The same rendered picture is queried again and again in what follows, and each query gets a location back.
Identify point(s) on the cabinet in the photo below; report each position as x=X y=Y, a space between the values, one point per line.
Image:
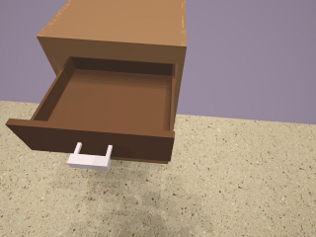
x=135 y=30

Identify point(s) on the drawer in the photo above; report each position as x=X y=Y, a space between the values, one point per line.
x=99 y=102

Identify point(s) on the handle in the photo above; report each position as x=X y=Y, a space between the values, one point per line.
x=92 y=162

